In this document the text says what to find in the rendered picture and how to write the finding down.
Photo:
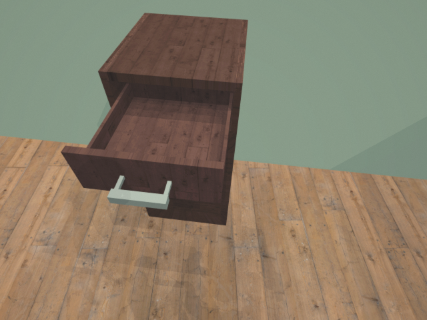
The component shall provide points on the drawer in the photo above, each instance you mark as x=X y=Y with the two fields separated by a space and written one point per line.
x=156 y=133

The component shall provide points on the handle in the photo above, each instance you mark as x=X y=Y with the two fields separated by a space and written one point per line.
x=137 y=198

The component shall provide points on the cabinet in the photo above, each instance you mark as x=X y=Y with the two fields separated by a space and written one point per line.
x=184 y=51

